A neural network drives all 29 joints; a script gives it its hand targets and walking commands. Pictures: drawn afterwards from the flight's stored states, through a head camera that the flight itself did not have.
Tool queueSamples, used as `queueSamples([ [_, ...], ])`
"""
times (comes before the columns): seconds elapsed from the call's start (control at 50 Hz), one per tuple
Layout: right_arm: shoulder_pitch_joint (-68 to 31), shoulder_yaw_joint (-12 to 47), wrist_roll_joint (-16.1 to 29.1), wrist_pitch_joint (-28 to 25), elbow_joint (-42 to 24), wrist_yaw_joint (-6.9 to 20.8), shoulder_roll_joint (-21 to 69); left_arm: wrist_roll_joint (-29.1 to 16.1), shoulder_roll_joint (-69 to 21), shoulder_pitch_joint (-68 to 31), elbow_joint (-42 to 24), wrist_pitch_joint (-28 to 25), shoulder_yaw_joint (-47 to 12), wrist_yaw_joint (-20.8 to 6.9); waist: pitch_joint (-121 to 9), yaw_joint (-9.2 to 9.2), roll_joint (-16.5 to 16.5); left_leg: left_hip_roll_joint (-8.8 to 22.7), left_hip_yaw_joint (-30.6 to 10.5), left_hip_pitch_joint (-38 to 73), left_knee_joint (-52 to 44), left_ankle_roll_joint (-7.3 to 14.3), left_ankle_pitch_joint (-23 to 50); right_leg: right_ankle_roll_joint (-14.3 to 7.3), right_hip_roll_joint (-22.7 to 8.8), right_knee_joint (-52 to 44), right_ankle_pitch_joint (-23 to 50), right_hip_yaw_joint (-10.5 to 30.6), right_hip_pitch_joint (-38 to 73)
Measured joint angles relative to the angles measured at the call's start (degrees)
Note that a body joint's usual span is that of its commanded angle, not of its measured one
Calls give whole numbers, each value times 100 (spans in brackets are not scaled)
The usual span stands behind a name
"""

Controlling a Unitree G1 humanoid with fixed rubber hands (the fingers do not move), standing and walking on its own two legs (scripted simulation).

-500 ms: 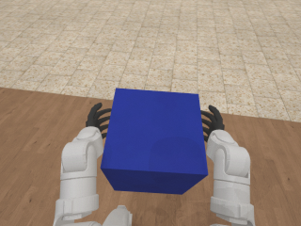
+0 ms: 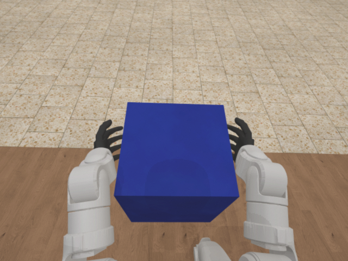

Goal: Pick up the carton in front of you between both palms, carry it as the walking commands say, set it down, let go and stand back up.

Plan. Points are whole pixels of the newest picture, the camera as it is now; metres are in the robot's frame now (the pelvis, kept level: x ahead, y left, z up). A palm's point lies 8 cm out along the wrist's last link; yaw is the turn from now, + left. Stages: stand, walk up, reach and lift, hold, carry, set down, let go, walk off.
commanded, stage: carry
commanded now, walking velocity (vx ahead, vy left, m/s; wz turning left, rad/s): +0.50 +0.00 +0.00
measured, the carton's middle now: (173, 168) +0.33 -0.01 +0.02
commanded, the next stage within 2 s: none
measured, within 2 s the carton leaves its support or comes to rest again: neither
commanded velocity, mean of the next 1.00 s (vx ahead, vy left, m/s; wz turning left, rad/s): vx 0.50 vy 0.00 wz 0.00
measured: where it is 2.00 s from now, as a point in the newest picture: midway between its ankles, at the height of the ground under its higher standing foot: (159, 131)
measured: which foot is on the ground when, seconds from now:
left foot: down 0.00-0.22, up 0.24-0.74, down 0.76-1.00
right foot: up 0.00-0.20, down 0.22-0.76, up 0.78-1.00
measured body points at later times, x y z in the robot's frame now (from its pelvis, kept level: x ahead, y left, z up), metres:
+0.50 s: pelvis +0.31 -0.03 -0.05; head +0.34 -0.04 +0.40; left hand +0.62 +0.15 +0.01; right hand +0.65 -0.15 +0.00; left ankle +0.37 +0.13 -0.72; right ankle +0.28 -0.06 -0.78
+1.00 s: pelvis +0.61 +0.03 -0.10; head +0.63 +0.04 +0.35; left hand +0.95 +0.16 -0.02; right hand +0.94 -0.14 -0.01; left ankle +0.60 +0.05 -0.83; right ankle +0.65 -0.13 -0.76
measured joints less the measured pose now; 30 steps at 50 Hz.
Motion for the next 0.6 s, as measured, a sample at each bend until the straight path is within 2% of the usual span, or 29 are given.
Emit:
queueSamples([
  [0.06, -26, 53, -24, -19, -85, 8, 27, -41, 57, 38, -156, 1, -26, 15, -79, -13, -45, -36, -86, 365, -91, -40, -292, -56, 77, -800, 671, -114, 68],
  [0.14, -56, 122, -71, 40, -78, 9, 28, -63, 125, 45, -218, 99, -36, 39, -270, -89, -111, -124, -183, 832, 108, -86, -930, -202, 333, -2076, 1593, -419, 532],
  [0.18, -69, 126, -81, 109, -33, 8, -19, -37, 127, -3, -126, 151, -51, 49, -361, -102, -119, -154, -164, 981, 575, -126, -1370, -306, 486, -2618, 1917, -605, 940],
  [0.22, -91, 90, -66, 198, 28, 9, -114, 31, 88, -124, 65, 193, -72, 55, -441, -48, -171, -152, 33, 828, 1755, -270, -1480, -353, 523, -2882, 2141, -706, 1456],
  [0.24, -149, 79, -33, 215, 119, 11, -194, 86, 55, -199, 190, 171, -67, 63, -471, 40, -104, -103, 28, 530, 2617, -417, -1599, -332, 598, -2605, 1330, -637, 1494],
  [0.26, -210, 80, -4, 213, 235, 6, -271, 128, 39, -262, 324, 137, -64, 73, -433, 173, 2, -37, -64, 158, 3464, -519, -1815, -478, 728, -2231, 636, -610, 1402],
  [0.3, -178, 35, -17, 225, 402, -20, -256, 100, 59, -257, 529, 147, -72, 63, -299, 411, 37, 24, -300, -621, 4758, -563, -1959, -613, 841, -1690, 330, -653, 1281],
  [0.32, -112, -17, -63, 234, 439, -26, -161, 31, 74, -175, 556, 181, -58, 25, -252, 502, -20, 77, -349, -959, 5001, -542, -1857, -621, 842, -1620, 325, -644, 1333],
  [0.36, 11, -145, -203, 227, 425, -13, 75, -90, 100, 12, 549, 181, -27, -14, -150, 600, -95, 261, -422, -1508, 4809, -533, -1600, -597, 826, -1648, 260, -625, 1531],
  [0.46, 201, -216, -426, -7, 153, 48, 290, -226, 116, 81, 561, -131, -29, -64, 60, 697, -114, 690, -487, -2381, 3338, -610, -790, -585, 791, -1908, -73, -551, 2042],
  [0.52, 299, -160, -445, -159, -20, 53, 241, -235, 108, 23, 545, -289, -100, -77, 88, 725, -108, 789, -455, -2616, 2617, -609, -67, -539, 780, -2088, -263, -461, 2378],
  [0.6, 404, -109, -393, -211, -264, 43, 161, -223, 68, 3, 429, -362, -194, -76, 5, 741, -54, 736, -305, -2517, 1524, -580, 842, -459, 806, -2294, -603, -322, 2909],
])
